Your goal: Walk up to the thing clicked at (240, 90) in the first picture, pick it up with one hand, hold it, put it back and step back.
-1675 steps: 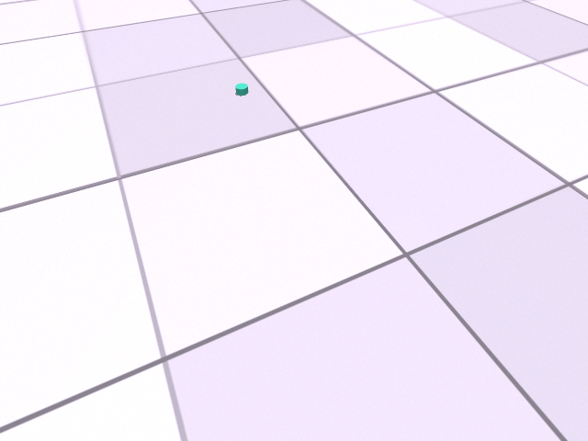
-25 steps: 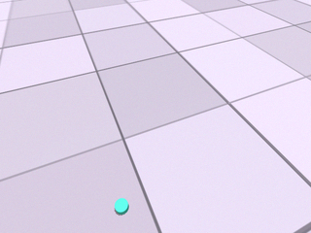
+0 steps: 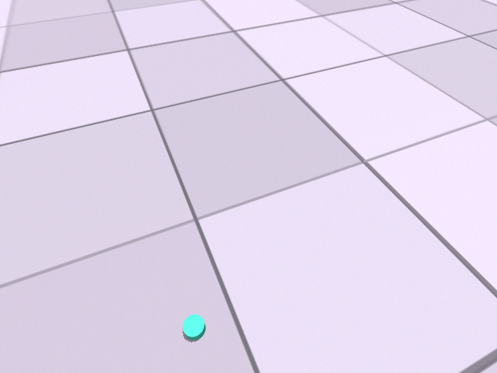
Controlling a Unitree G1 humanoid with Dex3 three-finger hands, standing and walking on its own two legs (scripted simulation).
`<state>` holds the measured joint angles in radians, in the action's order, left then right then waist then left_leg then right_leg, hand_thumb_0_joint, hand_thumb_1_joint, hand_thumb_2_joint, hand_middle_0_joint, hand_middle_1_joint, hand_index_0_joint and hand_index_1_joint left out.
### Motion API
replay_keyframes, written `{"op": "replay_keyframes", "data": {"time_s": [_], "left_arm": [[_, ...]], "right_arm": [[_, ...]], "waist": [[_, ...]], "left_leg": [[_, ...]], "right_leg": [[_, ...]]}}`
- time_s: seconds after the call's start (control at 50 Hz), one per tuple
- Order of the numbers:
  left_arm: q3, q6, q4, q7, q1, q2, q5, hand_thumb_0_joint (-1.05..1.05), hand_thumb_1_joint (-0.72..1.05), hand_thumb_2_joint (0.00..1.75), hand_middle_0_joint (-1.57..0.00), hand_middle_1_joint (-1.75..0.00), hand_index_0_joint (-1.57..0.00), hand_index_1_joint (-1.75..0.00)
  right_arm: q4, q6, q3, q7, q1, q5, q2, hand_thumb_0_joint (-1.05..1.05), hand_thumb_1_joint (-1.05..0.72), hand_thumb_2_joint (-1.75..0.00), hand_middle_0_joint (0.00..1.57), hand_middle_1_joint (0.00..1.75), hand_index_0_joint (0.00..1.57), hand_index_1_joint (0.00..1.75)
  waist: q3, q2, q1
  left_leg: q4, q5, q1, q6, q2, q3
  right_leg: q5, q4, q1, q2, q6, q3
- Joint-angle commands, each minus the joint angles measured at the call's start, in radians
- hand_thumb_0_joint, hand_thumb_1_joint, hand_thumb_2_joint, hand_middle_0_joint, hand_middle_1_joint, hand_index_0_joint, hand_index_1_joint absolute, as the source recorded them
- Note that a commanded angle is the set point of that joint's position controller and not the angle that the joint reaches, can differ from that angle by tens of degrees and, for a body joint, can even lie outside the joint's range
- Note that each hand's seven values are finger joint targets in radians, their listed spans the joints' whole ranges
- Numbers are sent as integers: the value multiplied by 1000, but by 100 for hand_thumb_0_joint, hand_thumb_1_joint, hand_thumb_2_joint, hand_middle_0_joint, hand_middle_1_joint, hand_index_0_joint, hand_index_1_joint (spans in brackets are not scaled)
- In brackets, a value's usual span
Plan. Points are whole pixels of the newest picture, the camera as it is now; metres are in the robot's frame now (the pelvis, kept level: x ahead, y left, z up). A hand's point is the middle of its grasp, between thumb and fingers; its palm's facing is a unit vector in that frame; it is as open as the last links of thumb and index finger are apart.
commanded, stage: stand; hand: left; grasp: from above
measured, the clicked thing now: (194, 327) +0.43 +0.23 -0.76
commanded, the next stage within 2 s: step back in 0.38 s
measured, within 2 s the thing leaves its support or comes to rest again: neither
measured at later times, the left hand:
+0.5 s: hand out of the picture +0.07 +0.26 -0.16, palm faces +0.00 -0.93 -0.36, open 7.4 cm
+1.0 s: hand out of the picture +0.02 +0.27 -0.18, palm faces +0.00 -0.93 -0.37, open 7.4 cm
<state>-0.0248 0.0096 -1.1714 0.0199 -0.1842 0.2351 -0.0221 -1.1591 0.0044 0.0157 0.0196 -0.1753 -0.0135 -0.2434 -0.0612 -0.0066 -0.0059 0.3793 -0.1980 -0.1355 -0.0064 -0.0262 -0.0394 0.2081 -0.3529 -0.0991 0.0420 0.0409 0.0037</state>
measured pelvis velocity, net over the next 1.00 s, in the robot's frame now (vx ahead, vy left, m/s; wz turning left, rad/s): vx -0.11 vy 0.01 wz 0.04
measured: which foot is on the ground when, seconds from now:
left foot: down 0.00-0.62, up 0.64-0.88, down 0.90-1.00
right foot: down 0.00-0.92, up 0.94-1.00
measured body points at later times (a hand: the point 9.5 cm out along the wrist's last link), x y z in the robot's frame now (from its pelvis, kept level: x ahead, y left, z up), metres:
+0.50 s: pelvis -0.02 -0.01 -0.01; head +0.02 +0.00 +0.44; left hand +0.07 +0.30 -0.14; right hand +0.07 -0.31 -0.14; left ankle +0.01 +0.12 -0.75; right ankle -0.01 -0.15 -0.74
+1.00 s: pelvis -0.11 +0.01 -0.02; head -0.04 +0.03 +0.42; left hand +0.02 +0.32 -0.15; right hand -0.04 -0.30 -0.14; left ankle -0.12 +0.11 -0.75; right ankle -0.06 -0.14 -0.70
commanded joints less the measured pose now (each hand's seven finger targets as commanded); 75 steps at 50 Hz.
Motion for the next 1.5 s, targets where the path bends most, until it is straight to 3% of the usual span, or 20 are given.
{"op": "replay_keyframes", "data": {"time_s": [0.0,0.34,0.36,0.44,0.56,0.62,0.68,0.8,0.86,0.9,0.92,0.98,1.12,1.2,1.26,1.28,1.3,1.32,1.38,1.48], "left_arm": [[-30,-22,52,10,-1,179,-2,0,90,90,-20,-30,-20,-30],[-34,-35,100,-1,63,263,4,0,90,90,-20,-30,-20,-30],[-62,-26,137,1,94,358,28,0,90,90,-20,-30,-20,-30],[-56,-11,191,6,62,311,33,0,90,90,-20,-30,-20,-30],[-73,7,224,-1,-21,342,10,0,90,90,-20,-30,-20,-30],[-110,-10,297,3,48,496,-14,0,90,90,-20,-30,-20,-30],[-98,-10,353,18,190,425,-21,0,90,90,-20,-30,-20,-30],[-103,9,386,27,96,400,-16,0,90,90,-20,-30,-20,-30],[-93,29,404,12,95,391,10,0,90,90,-20,-30,-20,-30],[-79,30,435,17,116,324,16,0,90,90,-20,-30,-20,-30],[-95,28,427,31,186,352,-6,0,90,90,-20,-30,-20,-30],[-92,28,386,25,70,326,23,0,90,90,-20,-30,-20,-30],[-99,11,421,13,70,320,5,0,90,90,-20,-30,-20,-30],[-98,1,401,4,4,302,4,0,90,90,-20,-30,-20,-30],[-107,-14,360,7,-81,324,-16,0,90,90,-20,-30,-20,-30],[-129,-22,373,8,-70,403,-27,0,90,90,-20,-30,-20,-30],[-140,-14,391,2,-16,493,-9,0,90,90,-20,-30,-20,-30],[-140,-22,425,3,10,482,-23,0,90,90,-20,-30,-20,-30],[-116,-15,448,13,92,378,-5,0,90,90,-20,-30,-20,-30],[-110,-1,468,20,15,353,-15,0,90,90,-20,-30,-20,-30]], "right_arm": [[59,-25,29,6,14,-5,-177,0,-90,-90,20,30,20,30],[99,-34,36,-4,70,-2,-263,0,-90,-90,20,30,20,30],[114,-15,61,-9,109,9,-352,0,-90,-90,20,30,20,30],[158,2,76,-12,91,22,-359,0,-90,-90,20,30,20,30],[256,38,91,-14,181,18,-361,0,-90,-90,20,30,20,30],[284,58,77,-13,139,9,-288,0,-90,-90,20,30,20,30],[251,57,92,-14,16,34,-328,0,-90,-90,20,30,20,30],[283,37,76,-8,-3,-1,-329,0,-90,-90,20,30,20,30],[261,16,90,-7,-69,-29,-330,0,-90,-90,20,30,20,30],[299,11,130,-18,9,-37,-521,0,-90,-90,20,30,20,30],[305,7,136,-18,-11,-31,-530,0,-90,-90,20,30,20,30],[328,3,94,6,98,-26,-395,0,-90,-90,20,30,20,30],[352,4,102,18,-27,-9,-376,0,-90,-90,20,30,20,30],[375,14,101,11,18,-6,-388,0,-90,-90,20,30,20,30],[388,27,85,3,66,16,-362,0,-90,-90,20,30,20,30],[399,27,73,-1,50,21,-327,0,-90,-90,20,30,20,30],[406,35,75,11,104,26,-306,0,-90,-90,20,30,20,30],[388,43,89,16,100,19,-341,0,-90,-90,20,30,20,30],[347,34,78,16,8,32,-335,0,-90,-90,20,30,20,30],[366,21,67,19,12,16,-328,0,-90,-90,20,30,20,30]], "waist": [[23,9,4],[41,8,3],[-30,9,-6],[129,-65,-11],[129,-76,28],[66,264,41],[82,157,-30],[149,203,29],[136,137,-14],[97,-279,-16],[78,-260,-73],[67,-119,33],[105,-130,-42],[138,-176,-19],[169,-97,31],[157,89,18],[94,300,59],[43,236,53],[51,125,-5],[92,176,56]], "left_leg": [[-80,78,12,27,-91,97],[-82,90,25,32,-104,107],[-1,288,-26,47,-104,125],[44,458,6,127,-169,138],[190,117,-211,157,-145,143],[748,-428,-302,33,140,128],[902,-322,-284,22,119,189],[366,-311,-271,14,27,115],[23,30,-66,31,35,55],[-41,327,-12,208,-315,503],[-63,333,-126,303,-378,590],[74,511,-6,185,-194,260],[147,599,181,275,-261,284],[196,478,102,218,-211,226],[291,259,-95,134,-166,193],[397,40,-292,70,-55,159],[628,-404,-316,19,113,87],[802,-469,-284,10,101,202],[857,-333,-338,0,146,215],[608,-343,-362,-28,108,144]], "right_leg": [[-92,51,-41,67,-44,54],[-89,63,-39,81,-47,57],[-274,-38,-130,64,-56,71],[-225,-222,-99,6,-70,-1],[-91,-304,-93,27,-128,55],[-265,49,-237,371,-358,505],[-289,-28,-221,253,-303,275],[-384,-165,33,241,-253,231],[-303,-280,-109,159,-165,147],[408,-549,-425,-143,-60,30],[488,-736,-374,-148,-53,174],[302,-883,-475,-166,-69,210],[335,-677,-448,-112,-10,137],[236,-337,-274,-73,-38,41],[-102,-50,-19,-48,-69,56],[-205,-55,69,94,-122,289],[-321,7,-130,320,-326,523],[-365,8,-229,361,-371,581],[-467,-99,-138,183,-260,271],[-477,-146,27,176,-270,236]]}}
